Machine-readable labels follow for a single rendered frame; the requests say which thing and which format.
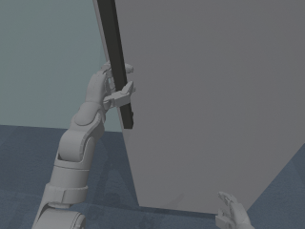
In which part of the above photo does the robot left hand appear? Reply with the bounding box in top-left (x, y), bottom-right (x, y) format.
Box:
top-left (85, 60), bottom-right (136, 113)

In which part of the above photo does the left robot forearm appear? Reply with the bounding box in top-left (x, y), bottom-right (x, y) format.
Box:
top-left (31, 102), bottom-right (106, 229)

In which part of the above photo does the robot right hand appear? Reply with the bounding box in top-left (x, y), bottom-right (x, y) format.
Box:
top-left (215, 191), bottom-right (252, 229)

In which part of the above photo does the robot left upper arm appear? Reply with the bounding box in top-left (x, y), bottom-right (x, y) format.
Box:
top-left (34, 208), bottom-right (86, 229)

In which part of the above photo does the handle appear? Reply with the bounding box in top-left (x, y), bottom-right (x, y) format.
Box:
top-left (97, 0), bottom-right (133, 130)

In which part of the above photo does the fridge door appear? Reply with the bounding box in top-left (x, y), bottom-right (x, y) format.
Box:
top-left (93, 0), bottom-right (305, 215)

